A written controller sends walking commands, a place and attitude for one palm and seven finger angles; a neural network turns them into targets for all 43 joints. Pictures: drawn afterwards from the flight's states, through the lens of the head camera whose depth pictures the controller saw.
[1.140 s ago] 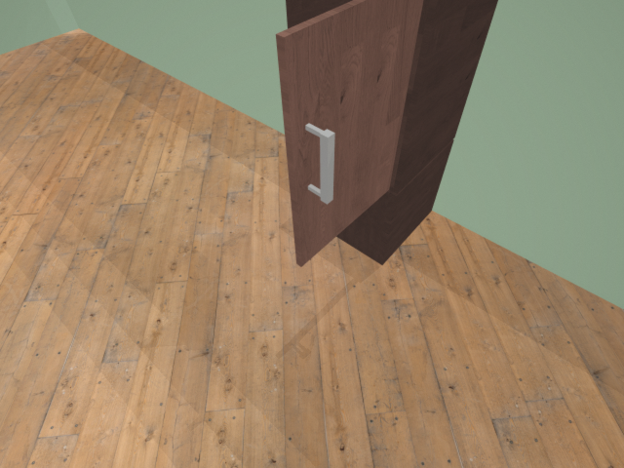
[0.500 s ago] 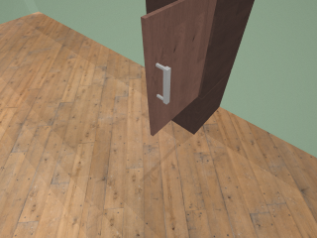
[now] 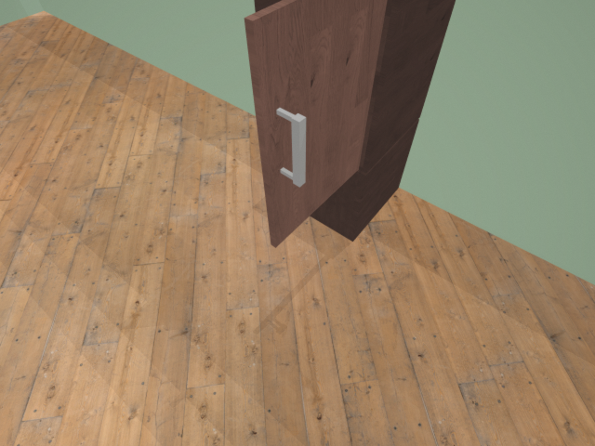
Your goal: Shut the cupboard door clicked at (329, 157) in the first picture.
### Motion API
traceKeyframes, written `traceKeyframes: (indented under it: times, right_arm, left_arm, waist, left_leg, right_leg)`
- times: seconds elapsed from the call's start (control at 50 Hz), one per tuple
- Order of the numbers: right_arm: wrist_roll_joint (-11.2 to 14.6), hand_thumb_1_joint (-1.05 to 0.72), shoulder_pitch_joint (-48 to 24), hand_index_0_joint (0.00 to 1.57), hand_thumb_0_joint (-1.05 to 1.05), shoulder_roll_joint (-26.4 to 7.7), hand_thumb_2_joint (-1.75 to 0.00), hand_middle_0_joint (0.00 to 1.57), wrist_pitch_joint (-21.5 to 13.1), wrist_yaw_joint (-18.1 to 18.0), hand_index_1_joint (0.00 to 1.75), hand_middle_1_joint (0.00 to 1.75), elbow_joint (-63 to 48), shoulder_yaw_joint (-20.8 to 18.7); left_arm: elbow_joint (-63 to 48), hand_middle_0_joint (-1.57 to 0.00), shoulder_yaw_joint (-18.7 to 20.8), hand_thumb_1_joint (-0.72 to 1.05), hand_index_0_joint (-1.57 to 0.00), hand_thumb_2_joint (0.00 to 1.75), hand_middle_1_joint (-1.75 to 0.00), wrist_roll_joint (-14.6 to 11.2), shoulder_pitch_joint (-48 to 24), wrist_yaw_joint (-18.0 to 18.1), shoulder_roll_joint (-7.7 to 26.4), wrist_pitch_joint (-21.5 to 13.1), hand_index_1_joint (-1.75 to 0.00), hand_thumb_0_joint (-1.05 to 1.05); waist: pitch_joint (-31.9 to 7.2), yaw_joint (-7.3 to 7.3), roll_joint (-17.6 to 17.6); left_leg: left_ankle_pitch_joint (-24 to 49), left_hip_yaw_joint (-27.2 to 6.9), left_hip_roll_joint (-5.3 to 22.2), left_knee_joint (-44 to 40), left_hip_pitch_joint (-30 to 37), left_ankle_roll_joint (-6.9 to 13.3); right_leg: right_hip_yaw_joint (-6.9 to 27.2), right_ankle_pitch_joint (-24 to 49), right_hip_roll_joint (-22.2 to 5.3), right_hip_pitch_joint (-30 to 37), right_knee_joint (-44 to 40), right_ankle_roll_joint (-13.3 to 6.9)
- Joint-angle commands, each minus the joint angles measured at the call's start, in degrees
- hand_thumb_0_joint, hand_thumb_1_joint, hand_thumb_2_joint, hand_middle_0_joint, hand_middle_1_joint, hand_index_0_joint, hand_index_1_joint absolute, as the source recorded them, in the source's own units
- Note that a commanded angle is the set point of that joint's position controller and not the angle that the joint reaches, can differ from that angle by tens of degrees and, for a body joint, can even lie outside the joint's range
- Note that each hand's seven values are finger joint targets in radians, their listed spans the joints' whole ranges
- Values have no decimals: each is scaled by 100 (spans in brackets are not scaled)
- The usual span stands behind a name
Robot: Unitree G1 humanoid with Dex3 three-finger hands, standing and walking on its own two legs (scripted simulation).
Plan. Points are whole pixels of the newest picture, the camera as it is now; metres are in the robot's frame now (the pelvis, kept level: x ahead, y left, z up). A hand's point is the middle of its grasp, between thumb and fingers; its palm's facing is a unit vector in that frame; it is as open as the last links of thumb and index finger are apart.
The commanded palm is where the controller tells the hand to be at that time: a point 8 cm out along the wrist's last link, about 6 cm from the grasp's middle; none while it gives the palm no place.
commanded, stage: walk around to get in front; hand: left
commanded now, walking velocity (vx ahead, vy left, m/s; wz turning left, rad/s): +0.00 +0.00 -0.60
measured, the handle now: (291, 149) +0.65 +0.06 -0.01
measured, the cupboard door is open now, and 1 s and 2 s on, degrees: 88 88 88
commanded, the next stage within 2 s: none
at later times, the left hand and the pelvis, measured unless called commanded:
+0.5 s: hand out of the picture +0.13 +0.16 -0.18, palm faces -0.20 -0.94 -0.29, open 7.3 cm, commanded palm none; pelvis -0.01 -0.03 -0.03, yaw -14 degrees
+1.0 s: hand (223, 400) +0.21 +0.14 -0.18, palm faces -0.46 -0.86 -0.20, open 7.4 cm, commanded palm none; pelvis +0.03 +0.00 +0.00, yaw -32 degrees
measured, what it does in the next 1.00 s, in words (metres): steps on the spot, turning right: right foot, then left foot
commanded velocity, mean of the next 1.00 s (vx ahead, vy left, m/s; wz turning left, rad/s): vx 0.00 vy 0.00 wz -0.60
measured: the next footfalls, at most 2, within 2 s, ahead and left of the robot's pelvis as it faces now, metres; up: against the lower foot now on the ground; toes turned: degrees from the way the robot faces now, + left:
right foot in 0.46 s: +0.01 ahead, -0.16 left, +0.00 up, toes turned -16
left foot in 0.84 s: +0.10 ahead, +0.09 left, +0.00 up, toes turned -25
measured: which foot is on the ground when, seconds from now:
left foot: down 0.00-0.46, up 0.48-0.82, down 0.84-1.00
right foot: down 0.00-0.18, up 0.20-0.44, down 0.46-0.82, up 0.84-1.00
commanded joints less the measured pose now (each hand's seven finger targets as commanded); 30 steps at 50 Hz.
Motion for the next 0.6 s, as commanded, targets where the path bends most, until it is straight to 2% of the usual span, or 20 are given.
traceKeyframes:
  times: [0.0, 0.06, 0.1, 0.12, 0.14, 0.16, 0.18, 0.24, 0.28, 0.34, 0.38, 0.4, 0.42, 0.44, 0.46, 0.48, 0.5, 0.52, 0.54, 0.58]
  right_arm:
    - [39, -90, 507, 20, 0, -633, -90, 20, 61, -67, 30, 30, -283, -221]
    - [52, -90, 509, 20, 0, -554, -90, 20, 60, -55, 30, 30, -410, -255]
    - [41, -90, 643, 20, 0, -601, -90, 20, 25, -61, 30, 30, -436, -284]
    - [12, -90, 712, 20, 0, -735, -90, 20, -4, -76, 30, 30, -458, -309]
    - [-23, -90, 752, 20, 0, -954, -90, 20, -35, -88, 30, 30, -490, -360]
    - [-54, -90, 799, 20, 0, -1003, -90, 20, -77, -110, 30, 30, -509, -370]
    - [-68, -90, 787, 20, 0, -938, -90, 20, -115, -129, 30, 30, -545, -330]
    - [-74, -90, 242, 20, 0, -918, -90, 20, -186, -127, 30, 30, -874, -332]
    - [-107, -90, 142, 20, 0, -983, -90, 20, -168, -93, 30, 30, -916, -359]
    - [-110, -90, 255, 20, 0, -1120, -90, 20, -132, -17, 30, 30, -929, -425]
    - [-84, -90, 179, 20, 0, -1237, -90, 20, -97, 28, 30, 30, -1001, -489]
    - [-53, -90, 98, 20, 0, -1286, -90, 20, -83, 51, 30, 30, -1058, -509]
    - [-1, -90, -39, 20, 0, -1265, -90, 20, -67, 82, 30, 30, -1165, -518]
    - [73, -90, -181, 20, 0, -837, -90, 20, -37, 140, 30, 30, -1457, -448]
    - [92, -90, -471, 20, 0, -731, -90, 20, 26, 123, 30, 30, -1667, -384]
    - [102, -90, -474, 20, 0, -749, -90, 20, 94, 122, 30, 30, -1638, -361]
    - [94, -90, -773, 20, 0, -666, -90, 20, 71, 131, 30, 30, -1702, -366]
    - [85, -90, -752, 20, 0, -706, -90, 20, 53, 132, 30, 30, -1676, -375]
    - [83, -90, -613, 20, 0, -728, -90, 20, 34, 132, 30, 30, -1616, -385]
    - [94, -90, -586, 20, 0, -598, -90, 20, 38, 137, 30, 30, -1569, -351]
  left_arm:
    - [-433, -20, 325, 90, -20, 90, -30, 61, 143, -2, 1048, 59, -30, 0]
    - [-578, -20, 392, 90, -20, 90, -30, 65, 73, -11, 1057, 81, -30, 0]
    - [-710, -20, 401, 90, -20, 90, -30, 61, -114, -51, 985, 102, -30, 0]
    - [-824, -20, 382, 90, -20, 90, -30, 50, -203, -83, 833, 108, -30, 0]
    - [-960, -20, 353, 90, -20, 90, -30, 44, -284, -117, 617, 135, -30, 0]
    - [-1097, -20, 373, 90, -20, 90, -30, 74, -503, -144, 639, 187, -30, 0]
    - [-1149, -20, 437, 90, -20, 90, -30, 103, -508, -172, 713, 241, -30, 0]
    - [-1186, -20, 460, 90, -20, 90, -30, 103, -399, -256, 529, 266, -30, 0]
    - [-1278, -20, 436, 90, -20, 90, -30, 86, -438, -286, 430, 281, -30, 0]
    - [-1386, -20, 396, 90, -20, 90, -30, 85, -455, -312, 422, 219, -30, 0]
    - [-1367, -20, 415, 90, -20, 90, -30, 77, -290, -317, 494, 171, -30, 0]
    - [-1304, -20, 451, 90, -20, 90, -30, 80, -2, -316, 599, 140, -30, 0]
    - [-1171, -20, 514, 90, -20, 90, -30, 91, 467, -293, 852, 81, -30, 0]
    - [-1127, -20, 660, 90, -20, 90, -30, 144, 842, -187, 1590, -21, -30, 0]
    - [-1089, -20, 691, 90, -20, 90, -30, 48, 1058, -101, 1909, -10, -30, 0]
    - [-1139, -20, 645, 90, -20, 90, -30, 37, 860, -51, 1836, -2, -30, 0]
    - [-1299, -20, 623, 90, -20, 90, -30, 74, 487, 3, 1576, 14, -30, 0]
    - [-1415, -20, 592, 90, -20, 90, -30, 99, 166, 9, 1502, 23, -30, 0]
    - [-1492, -20, 571, 90, -20, 90, -30, 110, 17, 22, 1421, 12, -30, 0]
    - [-1546, -20, 545, 90, -20, 90, -30, 106, 54, 1, 1355, -17, -30, 0]
  waist:
    - [-335, -94, -554]
    - [-337, -117, -518]
    - [-391, -212, -191]
    - [-357, -254, 321]
    - [-306, -250, 1151]
    - [-163, -308, 1398]
    - [-154, -209, 909]
    - [-148, 70, 174]
    - [-40, 55, 534]
    - [-206, -53, 941]
    - [-367, 18, 868]
    - [-515, 166, 669]
    - [-716, 445, 90]
    - [-813, 616, -1809]
    - [-877, 694, -2055]
    - [-647, 539, -1608]
    - [-371, 466, -1382]
    - [-420, 276, -1477]
    - [-794, 188, -1219]
    - [-1000, 138, -831]
  left_leg:
    - [312, -72, 415, 475, -309, 22]
    - [-21, -101, 373, 660, -327, 18]
    - [269, -269, 594, 309, 42, 114]
    - [597, -657, 1001, -55, 296, 289]
    - [1033, -1263, 1721, -568, 403, 629]
    - [1847, -1606, 2368, -908, 357, 1065]
    - [2351, -1485, 2424, -806, 287, 1204]
    - [2926, -587, 2026, -445, 223, 981]
    - [2834, -150, 1795, -345, 80, 812]
    - [3007, 205, 1768, 62, 313, 644]
    - [2960, 336, 1788, 557, 206, 507]
    - [2809, 477, 1696, 994, -20, 372]
    - [2342, 678, 1401, 1897, -476, 143]
    - [-486, 757, 576, 3398, -2037, -217]
    - [-2344, -92, 118, 4448, -2560, -328]
    - [-2075, -675, 337, 4791, -2689, -267]
    - [-1687, -854, 402, 4719, -2961, -234]
    - [-1364, -891, 388, 4663, -2859, -281]
    - [-1177, -846, 349, 4462, -2546, -318]
    - [-952, -743, 165, 3991, -2270, -364]
  right_leg:
    - [1578, 1978, -1405, -44, -336, -143]
    - [1881, 1710, -1457, -330, -351, -314]
    - [1688, 1531, -1167, -766, -38, -179]
    - [1339, 1332, -763, -1185, 483, 19]
    - [760, 461, -302, -1606, 1503, 244]
    - [564, -1462, -185, -2032, 2946, 351]
    - [916, -1693, -293, -2221, 3846, 391]
    - [858, -1331, -513, -2303, 4095, 517]
    - [627, -1246, -552, -2011, 3556, 576]
    - [203, -1094, -486, -1549, 2429, 553]
    - [59, -815, -399, -984, 1762, 495]
    - [-40, -273, -311, -477, 1281, 457]
    - [138, 811, -412, 306, 580, 365]
    - [2417, 2779, -1789, 1150, -49, -233]
    - [3540, 4086, -2560, 957, -215, -891]
    - [3307, 2678, -2501, 578, -344, -1018]
    - [3167, 2243, -2137, 299, -344, -888]
    - [2991, 2316, -1917, 199, -154, -807]
    - [2713, 2460, -1778, 273, 3, -743]
    - [2462, 2877, -1555, 261, 101, -650]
